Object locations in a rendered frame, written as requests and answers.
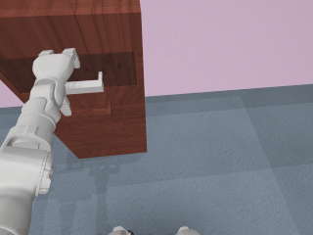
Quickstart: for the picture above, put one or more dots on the left robot shin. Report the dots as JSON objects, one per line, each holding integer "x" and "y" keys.
{"x": 118, "y": 228}

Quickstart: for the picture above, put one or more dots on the cabinet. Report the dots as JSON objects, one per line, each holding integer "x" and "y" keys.
{"x": 28, "y": 27}

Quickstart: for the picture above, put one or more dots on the robot left upper arm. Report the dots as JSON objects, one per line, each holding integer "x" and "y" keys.
{"x": 24, "y": 174}

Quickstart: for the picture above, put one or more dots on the drawer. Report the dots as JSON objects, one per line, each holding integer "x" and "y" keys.
{"x": 118, "y": 69}

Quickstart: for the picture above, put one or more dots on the handle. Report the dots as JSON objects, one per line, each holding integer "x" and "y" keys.
{"x": 85, "y": 86}
{"x": 88, "y": 114}

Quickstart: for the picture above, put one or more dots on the robot shin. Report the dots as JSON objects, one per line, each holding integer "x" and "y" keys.
{"x": 183, "y": 228}
{"x": 118, "y": 228}

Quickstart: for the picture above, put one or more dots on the robot left hand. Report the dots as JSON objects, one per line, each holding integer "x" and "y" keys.
{"x": 59, "y": 66}

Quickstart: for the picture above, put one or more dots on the left robot forearm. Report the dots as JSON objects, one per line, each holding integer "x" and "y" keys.
{"x": 36, "y": 124}

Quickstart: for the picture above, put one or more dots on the right robot shin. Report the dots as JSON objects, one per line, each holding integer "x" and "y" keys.
{"x": 183, "y": 228}

